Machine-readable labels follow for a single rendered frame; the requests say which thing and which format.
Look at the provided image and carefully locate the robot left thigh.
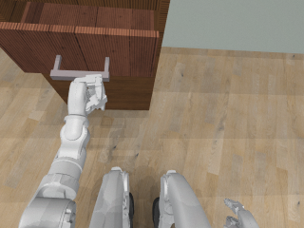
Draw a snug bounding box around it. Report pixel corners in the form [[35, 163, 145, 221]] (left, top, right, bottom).
[[88, 169, 130, 228]]

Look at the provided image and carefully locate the left robot hand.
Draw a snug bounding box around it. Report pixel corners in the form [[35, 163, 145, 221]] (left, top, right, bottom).
[[67, 74, 107, 117]]

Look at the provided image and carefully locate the robot left forearm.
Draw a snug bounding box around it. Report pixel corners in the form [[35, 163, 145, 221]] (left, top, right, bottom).
[[18, 114, 90, 228]]

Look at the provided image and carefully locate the left robot upper arm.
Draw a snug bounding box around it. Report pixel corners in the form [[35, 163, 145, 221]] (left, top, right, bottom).
[[21, 197, 77, 228]]

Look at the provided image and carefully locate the right robot hand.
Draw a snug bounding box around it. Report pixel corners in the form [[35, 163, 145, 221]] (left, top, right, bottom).
[[223, 198, 259, 228]]

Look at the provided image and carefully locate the robot thigh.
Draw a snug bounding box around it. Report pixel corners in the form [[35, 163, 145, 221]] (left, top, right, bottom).
[[161, 172, 212, 228], [88, 169, 130, 228]]

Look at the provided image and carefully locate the drawer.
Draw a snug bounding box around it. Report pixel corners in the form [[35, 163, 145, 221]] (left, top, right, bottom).
[[0, 1, 160, 77]]

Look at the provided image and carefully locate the robot right thigh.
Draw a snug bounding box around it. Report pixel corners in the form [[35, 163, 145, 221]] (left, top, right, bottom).
[[161, 172, 212, 228]]

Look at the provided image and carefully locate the handle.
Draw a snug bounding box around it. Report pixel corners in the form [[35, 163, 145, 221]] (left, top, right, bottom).
[[49, 54, 110, 82]]

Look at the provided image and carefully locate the cabinet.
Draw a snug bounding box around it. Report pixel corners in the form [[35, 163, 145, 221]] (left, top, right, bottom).
[[0, 0, 170, 110]]

